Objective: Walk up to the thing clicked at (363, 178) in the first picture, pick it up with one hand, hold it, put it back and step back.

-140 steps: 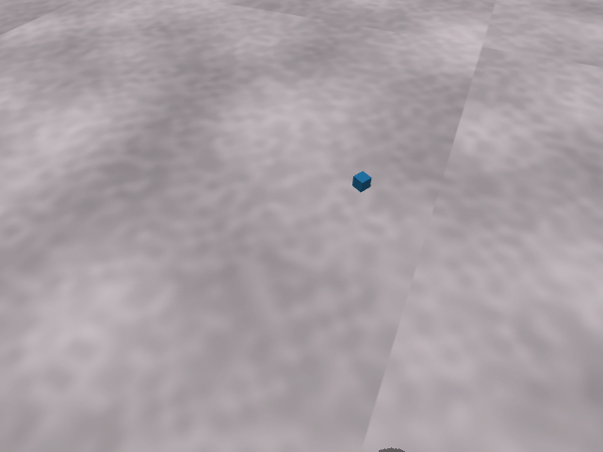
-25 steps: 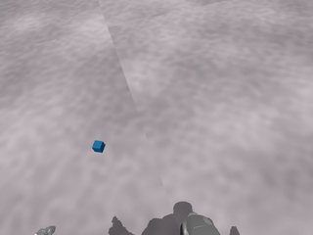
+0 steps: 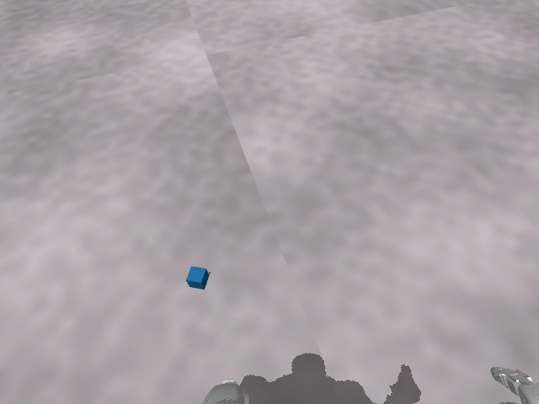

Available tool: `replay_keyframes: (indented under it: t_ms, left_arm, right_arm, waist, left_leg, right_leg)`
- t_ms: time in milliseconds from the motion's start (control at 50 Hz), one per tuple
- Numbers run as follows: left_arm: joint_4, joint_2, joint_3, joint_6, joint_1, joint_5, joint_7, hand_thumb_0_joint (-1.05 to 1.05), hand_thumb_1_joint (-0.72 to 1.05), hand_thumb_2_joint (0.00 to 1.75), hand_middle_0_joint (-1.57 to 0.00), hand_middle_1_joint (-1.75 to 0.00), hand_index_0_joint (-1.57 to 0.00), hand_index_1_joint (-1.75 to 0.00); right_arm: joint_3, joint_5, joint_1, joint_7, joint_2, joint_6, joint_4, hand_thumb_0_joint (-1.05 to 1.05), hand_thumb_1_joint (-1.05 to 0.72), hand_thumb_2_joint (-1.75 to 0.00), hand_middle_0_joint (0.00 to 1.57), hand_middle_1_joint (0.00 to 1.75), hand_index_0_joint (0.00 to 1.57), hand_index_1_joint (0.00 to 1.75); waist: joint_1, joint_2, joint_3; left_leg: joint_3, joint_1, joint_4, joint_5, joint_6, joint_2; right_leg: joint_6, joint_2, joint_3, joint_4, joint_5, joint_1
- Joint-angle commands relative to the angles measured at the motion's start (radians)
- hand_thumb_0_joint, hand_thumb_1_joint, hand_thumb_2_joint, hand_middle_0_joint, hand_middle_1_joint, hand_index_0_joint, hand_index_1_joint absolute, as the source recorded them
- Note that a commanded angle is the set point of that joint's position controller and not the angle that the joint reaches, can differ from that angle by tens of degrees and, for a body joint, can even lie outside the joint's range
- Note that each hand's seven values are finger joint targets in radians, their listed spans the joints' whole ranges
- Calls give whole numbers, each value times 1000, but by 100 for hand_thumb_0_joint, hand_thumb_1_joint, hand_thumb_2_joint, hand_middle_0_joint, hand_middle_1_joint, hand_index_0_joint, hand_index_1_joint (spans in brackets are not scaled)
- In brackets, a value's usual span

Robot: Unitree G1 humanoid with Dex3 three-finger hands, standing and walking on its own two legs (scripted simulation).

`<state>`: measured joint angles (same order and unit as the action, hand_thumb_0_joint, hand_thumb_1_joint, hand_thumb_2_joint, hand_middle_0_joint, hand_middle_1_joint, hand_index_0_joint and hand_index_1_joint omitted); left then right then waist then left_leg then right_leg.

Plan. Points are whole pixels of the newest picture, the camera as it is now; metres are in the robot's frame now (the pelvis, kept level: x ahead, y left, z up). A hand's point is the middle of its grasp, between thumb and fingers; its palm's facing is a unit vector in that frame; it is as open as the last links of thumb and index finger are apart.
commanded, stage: walk up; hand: left
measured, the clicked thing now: (197, 277) +0.65 +0.34 -0.71
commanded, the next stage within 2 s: none
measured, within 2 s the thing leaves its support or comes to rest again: neither
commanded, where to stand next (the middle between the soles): +0.24 +0.16 m, yaw -9 degrees
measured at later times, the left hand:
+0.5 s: hand (64, 337) +0.24 +0.39 -0.10, palm faces -0.19 -0.85 -0.50, open 7.3 cm
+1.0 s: hand (33, 332) +0.27 +0.49 -0.15, palm faces -0.15 -0.92 -0.36, open 7.3 cm
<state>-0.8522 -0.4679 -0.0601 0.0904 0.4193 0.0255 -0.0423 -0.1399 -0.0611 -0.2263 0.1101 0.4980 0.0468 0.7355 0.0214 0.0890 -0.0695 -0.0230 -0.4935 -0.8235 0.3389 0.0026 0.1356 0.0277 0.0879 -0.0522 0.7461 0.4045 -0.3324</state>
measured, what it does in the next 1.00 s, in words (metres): steps to the left: right foot, then left foot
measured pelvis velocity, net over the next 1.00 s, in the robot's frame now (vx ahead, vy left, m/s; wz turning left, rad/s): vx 0.16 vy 0.22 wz -0.17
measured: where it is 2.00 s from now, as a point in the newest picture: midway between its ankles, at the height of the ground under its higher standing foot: outside the picture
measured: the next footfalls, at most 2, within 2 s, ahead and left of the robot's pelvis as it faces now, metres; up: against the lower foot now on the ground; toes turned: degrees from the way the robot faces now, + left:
right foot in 0.48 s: +0.21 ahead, +0.01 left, +0.00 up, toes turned -12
left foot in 0.82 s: +0.26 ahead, +0.36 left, +0.00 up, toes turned -8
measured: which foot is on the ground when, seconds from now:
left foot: down 0.00-0.50, up 0.52-0.80, down 0.82-1.00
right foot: down 0.00-0.02, up 0.04-0.46, down 0.48-0.86, up 0.88-1.00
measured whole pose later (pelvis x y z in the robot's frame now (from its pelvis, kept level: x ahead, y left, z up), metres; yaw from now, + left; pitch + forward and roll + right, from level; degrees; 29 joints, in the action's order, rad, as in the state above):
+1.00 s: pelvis +0.16 +0.22 +0.01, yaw -10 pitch -3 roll +0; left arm -0.92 -0.45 -0.07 -0.05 0.21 0.01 0.01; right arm -0.03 -0.03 -0.27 -0.01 0.35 -0.04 0.90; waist 0.02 -0.09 -0.10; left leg -0.01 -0.36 -0.74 0.33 -0.05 0.07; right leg -0.03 0.03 -0.05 1.01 0.47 -0.45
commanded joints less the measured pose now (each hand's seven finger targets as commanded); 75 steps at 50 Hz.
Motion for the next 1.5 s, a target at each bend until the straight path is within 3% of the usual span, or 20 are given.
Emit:
replay_keyframes:
  t_ms: [0,40,120,340,440,460,480,520,660,780,800,840,880,940,1140,1180,1220,1380,1420,1480]
  left_arm:
    - [81,-120,-39,16,-41,-2,-38,0,90,90,-20,-30,-20,-30]
    - [53,-207,-44,4,-19,-20,-61,0,90,90,-20,-30,-20,-30]
    - [-37,-232,-61,1,23,-49,-29,0,90,90,-20,-30,-20,-30]
    - [40,-156,-47,-21,-120,-30,-10,0,90,90,-20,-30,-20,-30]
    - [14,-137,-62,-2,42,-32,-32,0,90,90,-20,-30,-20,-30]
    - [-5,-203,-85,6,142,-26,-44,0,90,90,-20,-30,-20,-30]
    - [1,-282,-106,2,180,-26,-67,0,90,90,-20,-30,-20,-30]
    - [61,-287,-93,-11,24,-40,-87,0,90,90,-20,-30,-20,-30]
    - [111,-176,-51,6,-223,6,-24,0,90,90,-20,-30,-20,-30]
    - [88,-179,-56,-74,-237,13,28,0,90,90,-20,-30,-20,-30]
    - [86,-129,-45,-90,-217,10,29,0,90,90,-20,-30,-20,-30]
    - [81,-52,-21,-111,-155,-14,27,0,90,90,-20,-30,-20,-30]
    - [31,-186,-54,-117,-225,-4,19,0,90,90,-20,-30,-20,-30]
    - [-15,-160,-62,-117,-164,-15,40,0,90,90,-20,-30,-20,-30]
    - [-32,-94,-67,-107,-161,2,61,0,90,90,-20,-30,-20,-30]
    - [-64,-160,-86,-84,-79,15,46,0,90,90,-20,-30,-20,-30]
    - [-19,-272,-97,-83,-167,17,46,0,90,90,-20,-30,-20,-30]
    - [9,-165,-48,-72,-259,-9,42,0,90,90,-20,-30,-20,-30]
    - [22,-119,-29,-75,-308,-32,43,0,90,90,-20,-30,-20,-30]
    - [-29,-114,-24,-89,-244,-38,23,0,90,90,-20,-30,-20,-30]
  right_arm:
    - [-83,-13,-306,-27,244,-52,0,0,-90,-90,20,30,20,30]
    - [-94,33,-120,-37,347,-56,-49,0,-90,-90,20,30,20,30]
    - [-35,28,-63,-57,180,-74,-63,0,-90,-90,20,30,20,30]
    - [-24,8,-170,-61,132,-57,-66,0,-90,-90,20,30,20,30]
    - [-15,13,-87,-57,114,-39,-101,0,-90,-90,20,30,20,30]
    - [-1,24,-67,-55,81,-45,-120,0,-90,-90,20,30,20,30]
    - [11,18,-130,-56,33,-35,-127,0,-90,-90,20,30,20,30]
    - [-25,-2,-149,-75,151,6,-108,0,-90,-90,20,30,20,30]
    - [4,67,-227,-61,78,-12,34,0,-90,-90,20,30,20,30]
    - [12,51,-202,-110,86,-74,130,0,-90,-90,20,30,20,30]
    - [7,44,-233,-125,102,-88,146,0,-90,-90,20,30,20,30]
    - [-4,24,-156,-138,260,-112,102,0,-90,-90,20,30,20,30]
    - [-12,36,21,-142,290,-108,79,0,-90,-90,20,30,20,30]
    - [10,30,-13,-153,221,-121,99,0,-90,-90,20,30,20,30]
    - [21,39,-43,-166,203,-105,89,0,-90,-90,20,30,20,30]
    - [51,60,-23,-164,117,-94,80,0,-90,-90,20,30,20,30]
    - [57,66,48,-188,103,-92,65,0,-90,-90,20,30,20,30]
    - [73,64,-40,-150,83,-117,176,0,-90,-90,20,30,20,30]
    - [57,49,-114,-155,109,-130,215,0,-90,-90,20,30,20,30]
    - [38,48,29,-143,236,-130,176,0,-90,-90,20,30,20,30]
  waist:
    - [-210,253,113]
    - [-120,283,50]
    - [-51,109,-58]
    - [-104,8,-14]
    - [29,-95,68]
    - [100,-189,127]
    - [97,-379,172]
    - [38,-147,83]
    - [-59,-254,8]
    - [-38,-304,29]
    - [-60,-207,47]
    - [-26,115,19]
    - [-18,80,-48]
    - [-4,139,2]
    - [-2,123,132]
    - [46,-74,148]
    - [46,-303,94]
    - [-27,-267,103]
    - [-76,-177,157]
    - [-22,65,118]
  left_leg:
    - [-206,479,385,253,36,61]
    - [-652,339,638,497,158,292]
    - [-206,256,503,-10,51,106]
    - [-68,404,511,-242,127,114]
    - [30,288,202,-582,65,71]
    - [89,168,-23,-489,5,-7]
    - [101,-112,-304,167,-70,-140]
    - [-116,-202,-510,280,-89,-70]
    - [-39,115,-213,19,-18,-99]
    - [138,320,225,-131,-48,-159]
    - [89,374,284,-110,-43,-143]
    - [-529,219,540,101,91,240]
    - [-572,25,552,254,256,307]
    - [-272,194,418,-42,154,132]
    - [-167,257,195,-472,186,117]
    - [-62,110,-47,-358,76,16]
    - [12,-102,-179,306,24,-128]
    - [78,166,212,-11,31,-129]
    - [-14,379,382,-230,56,-92]
    - [-506,312,455,-225,302,280]
  right_leg:
    - [-91,-85,1,418,62,-415]
    - [-101,-93,-38,608,146,-502]
    - [-69,-30,-47,467,-90,-384]
    - [-48,-59,84,75,-81,-242]
    - [-87,-65,104,-241,-243,165]
    - [-123,-8,-7,-307,-265,353]
    - [-251,294,-441,-339,-428,544]
    - [-418,469,-664,-407,-159,295]
    - [-213,85,-13,-368,-75,-102]
    - [-189,31,0,-122,40,-170]
    - [-164,21,11,18,7,-209]
    - [-67,-116,-9,256,144,-277]
    - [-60,-5,-55,337,127,-185]
    - [-54,-32,-45,298,59,-220]
    - [-57,-75,83,-105,23,14]
    - [-89,7,-71,-309,-198,206]
    - [-294,253,-416,-324,-364,170]
    - [-220,104,-105,-130,-592,138]
    - [-147,86,-58,15,-535,28]
    - [-59,-40,-13,160,212,-78]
